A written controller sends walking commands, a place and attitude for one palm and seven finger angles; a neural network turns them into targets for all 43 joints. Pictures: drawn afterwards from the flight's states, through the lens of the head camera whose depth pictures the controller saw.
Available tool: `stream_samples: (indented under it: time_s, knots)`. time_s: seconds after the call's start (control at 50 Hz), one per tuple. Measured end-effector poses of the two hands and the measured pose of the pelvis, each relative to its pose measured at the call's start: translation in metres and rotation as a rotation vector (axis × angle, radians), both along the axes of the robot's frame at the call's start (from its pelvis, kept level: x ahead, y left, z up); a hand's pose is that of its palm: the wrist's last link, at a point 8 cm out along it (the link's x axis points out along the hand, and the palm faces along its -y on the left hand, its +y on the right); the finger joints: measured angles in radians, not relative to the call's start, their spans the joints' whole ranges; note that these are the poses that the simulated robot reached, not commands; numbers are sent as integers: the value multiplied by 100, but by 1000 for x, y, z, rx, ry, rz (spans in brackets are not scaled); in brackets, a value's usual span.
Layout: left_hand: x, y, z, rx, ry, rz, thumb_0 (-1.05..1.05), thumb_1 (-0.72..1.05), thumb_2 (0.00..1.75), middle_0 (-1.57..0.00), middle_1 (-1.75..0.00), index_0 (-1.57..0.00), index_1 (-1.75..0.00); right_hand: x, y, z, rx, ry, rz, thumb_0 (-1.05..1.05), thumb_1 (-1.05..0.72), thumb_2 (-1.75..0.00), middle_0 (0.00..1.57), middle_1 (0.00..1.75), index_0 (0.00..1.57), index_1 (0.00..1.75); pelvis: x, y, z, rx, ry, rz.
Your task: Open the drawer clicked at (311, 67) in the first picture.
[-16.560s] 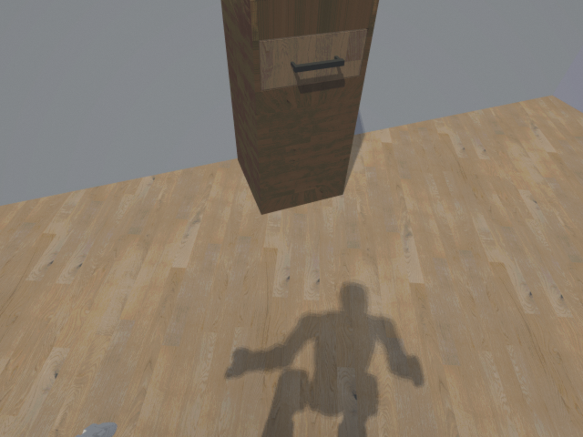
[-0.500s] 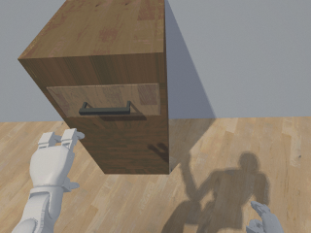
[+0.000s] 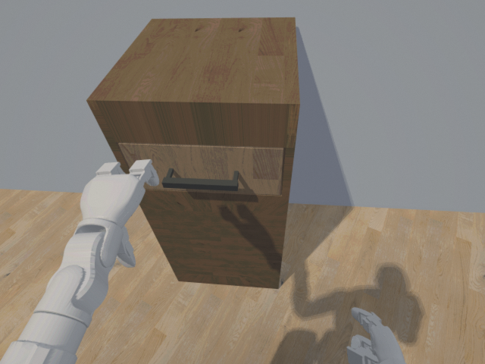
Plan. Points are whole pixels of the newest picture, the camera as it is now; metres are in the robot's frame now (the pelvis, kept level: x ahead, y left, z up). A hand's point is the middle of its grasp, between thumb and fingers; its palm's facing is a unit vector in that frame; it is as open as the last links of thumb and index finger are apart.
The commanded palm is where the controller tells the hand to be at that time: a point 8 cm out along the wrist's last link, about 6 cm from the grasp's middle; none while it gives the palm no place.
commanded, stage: raise the hand with hooked fingers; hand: left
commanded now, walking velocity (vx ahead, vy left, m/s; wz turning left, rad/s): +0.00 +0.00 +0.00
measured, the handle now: (201, 178) +0.52 +0.19 -0.05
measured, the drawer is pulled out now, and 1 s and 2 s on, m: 0.00 0.00 0.00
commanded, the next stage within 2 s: move the hooked fingers above the handle in 0.28 s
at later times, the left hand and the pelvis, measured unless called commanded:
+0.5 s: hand (144, 220) +0.32 +0.22 +0.06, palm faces +0.00 -0.08 -1.00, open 13.9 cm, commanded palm +0.30 +0.23 +0.12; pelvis +0.01 -0.02 +0.00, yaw +0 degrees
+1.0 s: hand (160, 209) +0.36 +0.21 +0.04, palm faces -0.03 -0.05 -1.00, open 13.9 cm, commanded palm +0.35 +0.23 +0.10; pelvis +0.01 -0.04 -0.01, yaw +0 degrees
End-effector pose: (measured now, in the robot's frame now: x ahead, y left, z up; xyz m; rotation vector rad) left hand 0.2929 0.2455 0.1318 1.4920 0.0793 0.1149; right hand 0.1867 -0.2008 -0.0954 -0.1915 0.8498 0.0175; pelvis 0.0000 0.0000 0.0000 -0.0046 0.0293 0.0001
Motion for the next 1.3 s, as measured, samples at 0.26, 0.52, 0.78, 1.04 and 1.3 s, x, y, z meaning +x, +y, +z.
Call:
stream_samples:
  time_s: [0.26,0.52,0.78,1.04,1.3]
  knots:
    - [-7,-4,-4,8,-54,-90,-1,-49,30,-32,-121,-32,-120,-24,-25,-17,-49,130,-29,1,-90,-90,20,30,20,30,5,1,1,-1,35,4]
    - [3,-25,-16,2,30,-52,-1,-49,30,-32,-121,-31,-120,2,-34,-10,-25,56,-24,1,-90,-90,20,30,20,30,7,-18,1,8,42,4]
    - [28,-20,-19,33,20,-12,-1,-49,30,-32,-121,-31,-120,-8,-70,-15,-69,76,-83,1,-90,-90,20,30,20,30,8,-37,-3,14,82,4]
    - [48,-28,-38,31,33,-78,0,-49,30,-32,-121,-32,-120,-48,-91,-27,-111,167,-165,1,-91,-90,20,30,20,30,5,-38,-9,17,124,-4]
    - [89,-28,-53,39,83,-82,-1,-49,30,-32,-120,-31,-120,-87,-81,-39,-103,251,-219,1,-90,-90,20,30,20,30,2,-25,-14,8,170,-5]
